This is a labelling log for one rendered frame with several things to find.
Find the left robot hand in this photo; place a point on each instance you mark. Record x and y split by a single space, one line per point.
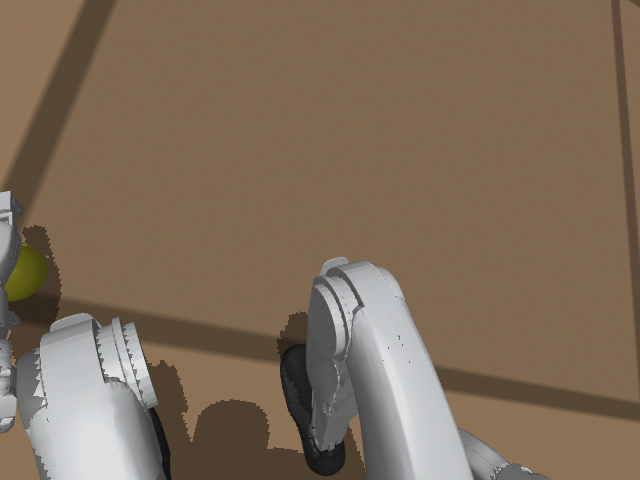
10 241

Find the left robot arm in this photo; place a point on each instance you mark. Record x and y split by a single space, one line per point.
8 373

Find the right robot hand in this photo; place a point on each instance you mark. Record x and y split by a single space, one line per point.
485 462

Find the left robot foot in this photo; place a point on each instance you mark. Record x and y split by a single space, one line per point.
162 443

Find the ball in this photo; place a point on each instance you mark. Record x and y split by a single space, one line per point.
28 276

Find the right robot arm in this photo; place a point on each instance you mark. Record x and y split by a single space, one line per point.
519 472

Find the right robot foot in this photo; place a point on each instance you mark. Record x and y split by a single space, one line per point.
298 395

